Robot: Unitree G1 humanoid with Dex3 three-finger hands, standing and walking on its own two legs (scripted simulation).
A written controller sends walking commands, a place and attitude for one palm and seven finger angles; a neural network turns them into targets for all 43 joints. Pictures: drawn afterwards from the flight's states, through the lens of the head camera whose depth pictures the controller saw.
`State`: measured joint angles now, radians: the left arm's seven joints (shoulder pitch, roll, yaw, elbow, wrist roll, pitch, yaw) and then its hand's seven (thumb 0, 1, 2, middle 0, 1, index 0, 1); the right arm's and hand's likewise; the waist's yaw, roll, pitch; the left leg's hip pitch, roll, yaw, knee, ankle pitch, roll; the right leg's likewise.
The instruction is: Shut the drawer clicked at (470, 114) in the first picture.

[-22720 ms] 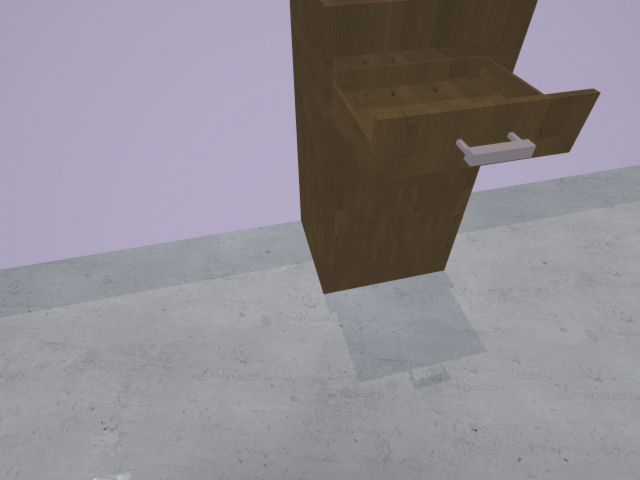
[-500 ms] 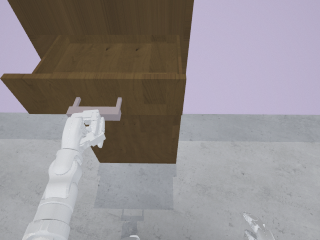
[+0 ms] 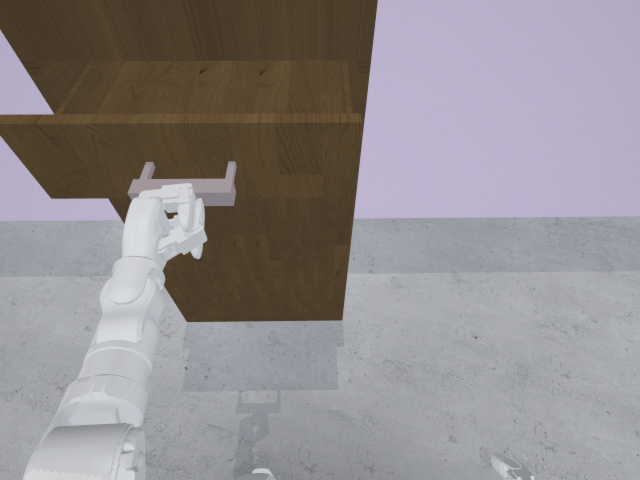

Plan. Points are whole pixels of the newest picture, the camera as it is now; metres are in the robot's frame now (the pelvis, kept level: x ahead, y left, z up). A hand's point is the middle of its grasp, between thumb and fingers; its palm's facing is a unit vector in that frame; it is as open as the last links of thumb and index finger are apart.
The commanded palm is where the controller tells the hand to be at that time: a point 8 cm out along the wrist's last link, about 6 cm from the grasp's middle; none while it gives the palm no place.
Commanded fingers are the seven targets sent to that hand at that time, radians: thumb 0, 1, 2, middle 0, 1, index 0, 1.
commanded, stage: push the drawer shut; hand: left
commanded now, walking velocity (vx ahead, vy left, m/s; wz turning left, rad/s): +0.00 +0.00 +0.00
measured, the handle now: (187, 180) +0.48 +0.19 +0.09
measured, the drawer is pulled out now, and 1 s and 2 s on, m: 0.15 0.04 0.00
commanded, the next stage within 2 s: pull the fist back off the drawer in 1.66 s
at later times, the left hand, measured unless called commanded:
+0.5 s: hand (211, 195) +0.46 +0.15 +0.09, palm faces +0.02 -1.00 -0.04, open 3.0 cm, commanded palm +0.45 +0.21 +0.09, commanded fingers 0.00 0.90 0.90 -1.40 -1.60 -1.40 -1.60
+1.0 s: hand (209, 167) +0.51 +0.16 +0.09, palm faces +0.01 -1.00 -0.03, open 3.1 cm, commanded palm +0.51 +0.21 +0.09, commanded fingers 0.00 0.90 0.90 -1.40 -1.60 -1.40 -1.60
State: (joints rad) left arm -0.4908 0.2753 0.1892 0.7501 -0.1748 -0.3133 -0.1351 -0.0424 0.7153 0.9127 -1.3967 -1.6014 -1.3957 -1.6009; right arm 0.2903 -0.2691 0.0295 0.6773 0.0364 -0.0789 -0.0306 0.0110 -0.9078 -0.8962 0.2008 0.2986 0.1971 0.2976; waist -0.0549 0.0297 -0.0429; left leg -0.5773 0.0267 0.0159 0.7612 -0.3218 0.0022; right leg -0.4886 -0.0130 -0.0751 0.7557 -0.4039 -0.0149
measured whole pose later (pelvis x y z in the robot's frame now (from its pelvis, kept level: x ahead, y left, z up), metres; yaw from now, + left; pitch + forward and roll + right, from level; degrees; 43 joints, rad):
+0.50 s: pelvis +0.00 +0.00 -0.01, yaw -1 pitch +12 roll -1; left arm -0.76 0.36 0.28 1.07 -0.12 -0.38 -0.14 -0.01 0.78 0.95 -1.40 -1.60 -1.40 -1.60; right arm 0.36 -0.27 0.03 0.70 0.02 -0.04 -0.01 0.01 -0.91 -0.90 0.20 0.30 0.20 0.30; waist -0.11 0.03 -0.06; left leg -0.70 0.04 0.01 0.82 -0.33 0.00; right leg -0.61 0.00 -0.07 0.81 -0.41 -0.02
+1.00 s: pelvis -0.01 +0.01 -0.02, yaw -2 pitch +17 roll -3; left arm -0.98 0.49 0.36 1.25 -0.07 -0.36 -0.17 0.01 0.69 0.91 -1.40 -1.60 -1.40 -1.60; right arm 0.42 -0.29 0.04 0.68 -0.01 -0.02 -0.01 0.01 -0.91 -0.90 0.20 0.30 0.20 0.30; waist -0.18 0.04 -0.08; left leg -0.84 0.06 0.01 0.89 -0.35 0.01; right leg -0.73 0.02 -0.07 0.85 -0.41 -0.01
